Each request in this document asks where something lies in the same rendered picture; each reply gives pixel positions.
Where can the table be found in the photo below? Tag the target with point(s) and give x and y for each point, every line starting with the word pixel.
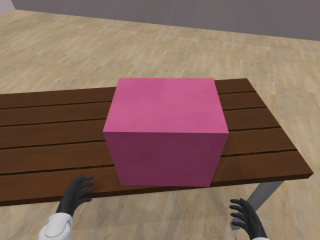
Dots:
pixel 49 138

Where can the robot left hand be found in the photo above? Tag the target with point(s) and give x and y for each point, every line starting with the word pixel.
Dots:
pixel 70 200

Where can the robot right hand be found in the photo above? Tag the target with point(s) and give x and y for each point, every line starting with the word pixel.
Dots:
pixel 252 225

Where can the carton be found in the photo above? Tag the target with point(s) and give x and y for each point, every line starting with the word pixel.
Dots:
pixel 166 131

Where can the robot left forearm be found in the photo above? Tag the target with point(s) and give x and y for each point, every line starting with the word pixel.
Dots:
pixel 58 227

